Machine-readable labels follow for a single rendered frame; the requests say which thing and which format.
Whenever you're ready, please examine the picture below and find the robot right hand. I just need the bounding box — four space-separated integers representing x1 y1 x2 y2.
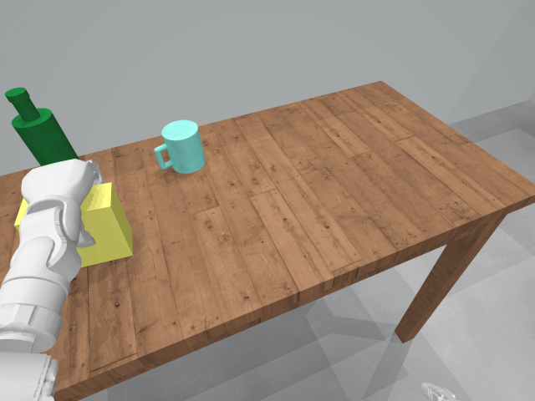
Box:
420 383 461 401

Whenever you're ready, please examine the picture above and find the robot left forearm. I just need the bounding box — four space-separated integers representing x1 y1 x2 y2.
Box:
0 195 82 353

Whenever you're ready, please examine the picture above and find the table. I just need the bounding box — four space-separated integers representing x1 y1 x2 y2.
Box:
0 81 535 401

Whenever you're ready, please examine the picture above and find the robot left hand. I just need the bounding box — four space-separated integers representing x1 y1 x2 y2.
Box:
21 159 104 248

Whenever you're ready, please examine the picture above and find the sponge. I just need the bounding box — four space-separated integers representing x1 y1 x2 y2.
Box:
14 182 133 268

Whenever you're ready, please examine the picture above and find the robot left upper arm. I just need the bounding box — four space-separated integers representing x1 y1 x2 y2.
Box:
0 352 59 401

